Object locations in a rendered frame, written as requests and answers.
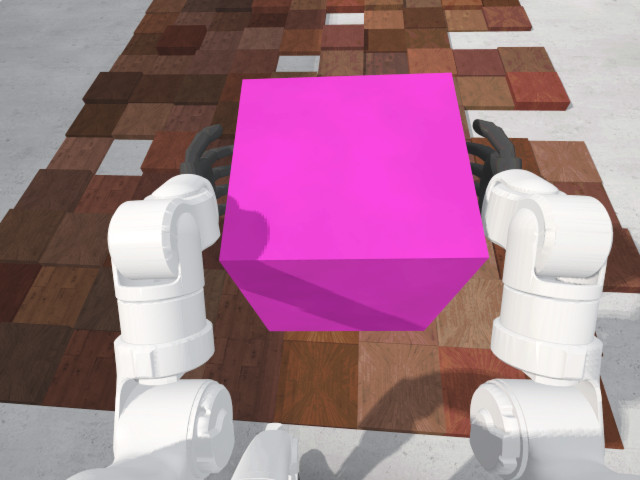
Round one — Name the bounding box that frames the robot right forearm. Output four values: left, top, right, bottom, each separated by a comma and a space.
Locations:
481, 169, 613, 456

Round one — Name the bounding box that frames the left robot hand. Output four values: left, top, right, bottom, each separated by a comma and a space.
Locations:
180, 124, 234, 217

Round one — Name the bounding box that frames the carton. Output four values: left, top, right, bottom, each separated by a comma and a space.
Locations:
219, 73, 489, 331

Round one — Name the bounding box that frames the right robot upper arm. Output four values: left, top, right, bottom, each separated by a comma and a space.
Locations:
469, 379, 640, 480

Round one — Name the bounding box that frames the right robot hand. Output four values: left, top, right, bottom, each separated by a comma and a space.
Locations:
466, 119, 522, 215

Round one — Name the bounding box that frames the robot left shin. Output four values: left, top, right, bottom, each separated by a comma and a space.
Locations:
265, 423, 286, 431

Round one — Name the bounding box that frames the left robot thigh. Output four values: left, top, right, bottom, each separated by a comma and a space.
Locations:
231, 430, 299, 480

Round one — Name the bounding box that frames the robot left forearm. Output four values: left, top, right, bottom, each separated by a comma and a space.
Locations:
108, 174, 220, 458

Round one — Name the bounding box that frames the left robot upper arm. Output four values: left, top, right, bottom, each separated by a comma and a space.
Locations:
66, 379, 235, 480

